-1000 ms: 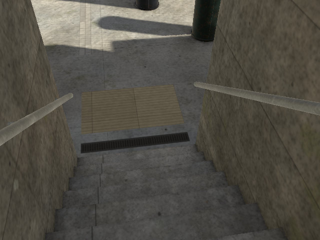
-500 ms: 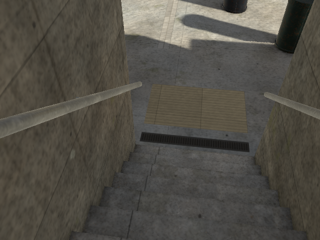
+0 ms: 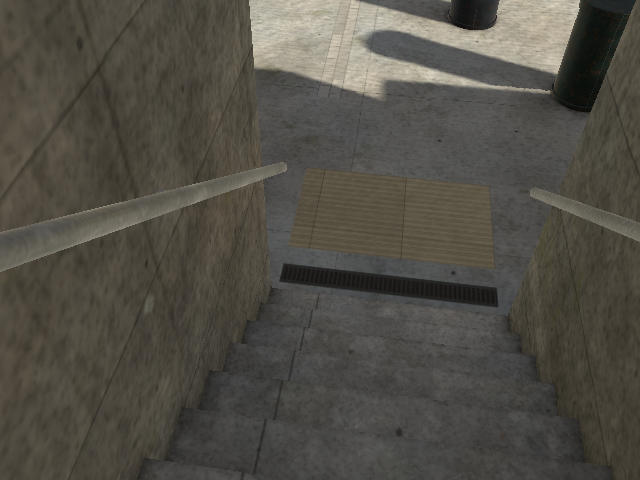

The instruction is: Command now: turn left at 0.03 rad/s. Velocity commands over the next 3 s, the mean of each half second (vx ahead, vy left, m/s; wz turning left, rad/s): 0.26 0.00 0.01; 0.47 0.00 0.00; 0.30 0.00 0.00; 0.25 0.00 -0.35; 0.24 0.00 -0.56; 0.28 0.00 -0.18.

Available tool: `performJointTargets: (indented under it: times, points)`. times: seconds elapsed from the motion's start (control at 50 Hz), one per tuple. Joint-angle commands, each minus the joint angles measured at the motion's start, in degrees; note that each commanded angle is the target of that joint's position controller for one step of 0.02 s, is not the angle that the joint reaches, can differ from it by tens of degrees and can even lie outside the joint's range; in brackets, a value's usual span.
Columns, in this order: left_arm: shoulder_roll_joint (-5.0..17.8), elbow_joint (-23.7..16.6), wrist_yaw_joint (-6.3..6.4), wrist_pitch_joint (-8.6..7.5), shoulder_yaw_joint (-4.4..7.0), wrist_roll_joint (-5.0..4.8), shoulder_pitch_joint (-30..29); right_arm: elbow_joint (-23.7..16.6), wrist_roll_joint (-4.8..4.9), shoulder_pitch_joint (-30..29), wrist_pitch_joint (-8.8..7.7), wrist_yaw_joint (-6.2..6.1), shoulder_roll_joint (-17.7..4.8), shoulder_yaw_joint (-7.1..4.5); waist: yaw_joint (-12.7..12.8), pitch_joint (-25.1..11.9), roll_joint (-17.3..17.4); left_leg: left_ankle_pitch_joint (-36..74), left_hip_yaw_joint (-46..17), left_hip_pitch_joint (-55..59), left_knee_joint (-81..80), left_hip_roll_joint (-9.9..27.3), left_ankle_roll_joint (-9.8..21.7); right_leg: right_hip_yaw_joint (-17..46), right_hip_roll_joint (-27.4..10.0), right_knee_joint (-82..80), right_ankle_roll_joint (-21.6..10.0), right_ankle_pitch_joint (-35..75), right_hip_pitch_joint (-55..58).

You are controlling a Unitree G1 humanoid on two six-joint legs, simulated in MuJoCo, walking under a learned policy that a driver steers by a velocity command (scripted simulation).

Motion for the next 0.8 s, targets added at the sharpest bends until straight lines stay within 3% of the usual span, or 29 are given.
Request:
performJointTargets:
  times: [0.02,0.06,0.1,0.14,0.2,0.26,0.3,0.34,0.38,0.4,0.42,0.44,0.46,0.48,0.5,0.52,0.54,0.56,0.58,0.6,0.62,0.64,0.66,0.68,0.7,0.72,0.74,0.76,0.8]
  points:
    - [3.15,-1.43,-0.53,0.35,1.04,0.07,2.66,-4.2,-0.36,-2.32,-1.48,0.31,-5.69,-1.16,1.36,4.63,2.53,-3.75,-1.25,-1.36,-12.11,-0.34,1.52,2.2,-0.22,-10.84,-1.7,3.35,3.35]
    - [5.37,-1.91,-0.09,0.76,1.98,0.56,1.83,-4.34,-0.45,-2.46,-1.29,-0.12,-7.33,-2.16,0.92,3.7,2.97,-4.58,-1.13,0.64,-13.04,0.13,2.77,1.35,0.18,-11.37,-1.74,1.58,4.95]
    - [9.03,-2.91,1.83,0.4,4.13,2.35,0.75,-4.56,-2.31,-0.76,-1.54,-1.8,-13.13,-4.62,-0.13,4.89,3.96,-21.44,-3.25,0.63,-13.83,1.77,7.3,1.31,0.61,-9.45,-4.4,-14.61,1.63]
    - [6.03,-3.72,3.55,-0.61,4.05,3.34,0.79,-4.89,-3.29,0.94,-2.13,-3.69,-9.67,-4.26,-0.36,5.92,4.61,-25.82,-7.38,2.39,-14.58,5.05,11.83,2.5,-0.98,-7.4,-7.69,-17.77,-0.95]
    - [1.89,-4.81,4.94,-2.23,2.83,2.92,-0.27,-8.51,-2.28,-4.31,-2.64,-4.82,-7.1,-3.98,0.36,3.55,4.11,-18.11,-8.88,4.86,-13.84,6.49,13.96,1.47,-1.61,-4.77,-8.08,-9.17,2.02]
    - [5.71,-5.33,5.66,-3.46,3.78,3.33,3.91,-11.2,-3.07,-8.37,-2.94,-4.67,-8.5,-4.58,3.07,4.23,-0.91,-12.49,-1.75,-4.35,-2.04,0.58,12.28,6.72,-3.21,-4.69,-11.4,-0.3,9.11]
    - [9.86,-2.78,6.44,-4.64,5.04,4.78,15.19,-14.09,-4.42,-14.91,-3.93,-3.55,-5.25,-3.46,8.35,4.02,-9.57,-12.82,1.33,-20.35,15.56,-5.47,8.45,26.92,-14.21,-10.02,-18.11,5.1,21.98]
    - [7.86,-0.57,7.47,-4.89,4.3,5.04,21.9,-15.87,-4.73,-22.06,-4.67,-2.69,-2.99,-2.43,11.53,7.85,-4.18,-17.25,-8.18,-42.88,22.78,-2.14,6.01,37.67,-21.82,-11.15,-18.75,0.66,33.34]
    - [4.37,0.84,6.53,-3.81,3.1,5.93,20.73,-14.59,-6.44,-21.29,-4.54,-2.39,-4.1,-2.46,8.89,7.02,-2.88,-5.38,-9.01,-49.15,27.01,1.83,4.94,31.54,-20.81,-5.66,-15.54,3.75,33.09]
    - [11.07,1.08,5.9,-0.83,4.88,1.77,20.94,-12.3,0.01,-16.81,-1.62,-4.66,-13.98,-6.84,6.07,7.53,-6.43,-5.99,-4.54,-37.36,16.71,0.23,3.66,22.83,-15.89,-1.69,-11.72,26.47,25.86]
    - [0.09,-0.54,5.4,-1.86,1.76,6.15,16.43,-13.41,-7.46,-18.2,-3.15,-2.26,-5.07,-2.62,5.54,2.6,-1.8,2.85,-0.69,-28.3,23.41,0.1,5.42,16.37,-13.06,-0.51,-11.04,5.42,13.24]
    - [-5.54,-1.0,6.43,-2.57,-1.18,6.37,16.12,-13.8,-9.49,-20.13,-3.24,-1.96,-2.98,-1.9,6.6,6.42,-3.61,23.97,-9.05,-34.16,11.22,5.2,5.3,15.79,-12.44,1.84,-8.94,-2.92,13.07]
    - [-3.22,-1.39,7.16,-2.94,-0.98,5.47,15.23,-14.75,-8.91,-19.83,-2.9,-1.23,-3.97,-2.38,6.46,4.77,-3.94,31.13,-5.17,-28.54,7.46,2.78,4.99,13.7,-9.91,4.55,-8.98,-6.36,7.37]
    - [0.63,-2.2,6.78,-3.72,-0.68,7.75,10.99,-13.95,-8.18,-16.82,-2.03,0.45,-0.73,-0.73,3.57,6.22,-0.71,60.0,-3.11,-5.96,4.05,3.17,7.32,7.16,-5.42,5.31,-6.85,-12.2,-17.57]
    - [5.77,0.2,6.54,-1.97,2.6,-2.21,10.23,-12.34,1.48,-15.3,-0.26,-0.35,-0.31,-2.77,-0.46,4.37,0.83,60.1,1.9,9.74,-0.01,-5.21,2.83,4.59,-3.95,7.44,-6.27,-10.88,-23.69]
    - [6.29,0.48,6.39,-1.86,2.35,-2.21,13.73,-11.43,2.32,-14.4,0.84,-0.9,-0.78,-2.29,1.28,6.53,1.37,56.5,3.11,14.07,-0.44,-6.16,0.75,4.57,-5.06,11.14,-6.81,-8.2,-25.71]
    - [7.54,-2.27,3.73,-4.87,0.3,10.16,5.0,-11.67,-10.49,-6.24,0.41,0.78,-5.09,-2.1,-5.36,8.18,-8.16,49.01,1.44,22.08,21.13,0.3,3.84,5.45,-5.11,12.13,-5.49,-18.2,-38.93]
    - [9.6,-4.92,2.48,-5.98,1.71,9.71,-0.51,-8.05,-12.77,5.09,0.06,0.92,-9.83,-4.72,-10.67,5.92,-3.0,36.77,4.78,26.6,28.62,-1.67,2.89,6.14,-7.33,19.45,-5.08,-16.61,-39.41]
    - [10.06,-4.71,2.18,-5.89,1.92,7.5,-1.05,-5.96,-9.99,7.7,0.12,0.7,-13.26,-5.59,-10.37,7.46,4.2,31.57,1.8,21.14,13.64,0.75,2.5,5.07,-8.36,30.53,-2.28,-18.1,-29.99]
    - [7.75,2.77,5.75,-2.48,3.8,-1.09,14.1,-4.06,0.44,7.78,0.89,-3.67,-7.51,-5.79,-10.05,6.36,3.19,49.88,2.28,12.08,-24.69,-0.37,1.73,0.14,-0.76,42.05,-1.44,3.2,-5.53]
    - [10.11,3.02,2.85,-2.62,0.81,5.96,15.2,-1.46,-9.12,10.1,-0.95,-1.54,-15.06,-6.47,-7.49,10.69,13.54,31.04,5.93,22.54,-27.66,-1.9,4.68,7.29,-2.79,58.95,-1.81,-9.49,-13.08]
    - [6.81,6.52,0.02,-3.2,1.77,9.08,19.09,4.45,-10.11,31.66,-2.15,-1.82,-14.11,-8.58,-14.66,-0.96,14.21,36.47,3.04,45.78,2.04,0.34,15.22,10.83,4.96,86.33,-2.27,-19.04,-28.89]
    - [-1.53,3.37,-0.79,-3.4,0.78,6.8,30.03,-0.82,-6.58,22.08,-2.85,0.62,-17.66,-6.46,0.12,-15.86,18.1,53.83,-20.74,54.52,8.34,11.41,23.71,10.43,5.05,91.16,-2.11,-21.94,-42.96]
    - [2.24,0.46,-0.51,-2.6,0.47,4.93,20.81,-0.96,-7.86,19.15,-2.87,1.81,-13.67,-5.86,-4.05,-9.61,6.38,45.86,-26.15,47.39,2.36,15.88,27.47,8.76,2.7,93.1,-0.83,-18.97,-51.48]
    - [1.83,-6.8,0.94,-2.94,-0.92,3.08,10.57,-1.74,-6.64,11.34,-3.97,2.01,-14.55,-5.76,-2.04,0.05,6.77,0.95,-40.11,35.43,-7.21,24.73,28.39,10.08,-2.74,91.91,0.56,-9.05,-69.31]
    - [3.94,-4.34,3.53,-2.65,-0.64,3.13,5.86,0.11,-7.08,10.54,-3.39,2.21,-3.45,-2.4,-0.94,5.2,-3.26,-15.54,-45.81,21.69,-12.67,23.56,25.56,13.05,-8.76,87.16,0.54,1.84,-70.72]
    - [1.91,-3.24,5.08,-1.66,-2.22,4.95,7.84,-1.58,-7.84,1.44,-4.53,1.09,6.78,1.55,4.0,8.54,-7.6,-4.37,-38.77,0.55,-12.22,21.17,22.36,17.35,-14.76,61.51,0.35,21.11,-59.77]
    - [2.62,-1.11,5.38,-0.44,-1.73,5.03,10.99,-1.3,-8.23,-1.63,-4.78,-0.42,7.03,1.88,7.05,10.54,-5.57,-0.67,-34.43,-15.94,-16.05,19.56,22.51,14.58,-15.6,57.97,1.14,22.34,-47.42]
    - [3.45,1.39,3.42,0.47,-0.64,6.29,12.12,-0.54,-3.71,-2.35,-7.35,-3.52,-0.96,0.43,5.96,6.19,3.37,-4.99,-17.6,-33.03,-11.28,7.68,19.53,6.53,-10.69,46.34,2.52,24.68,-26.99]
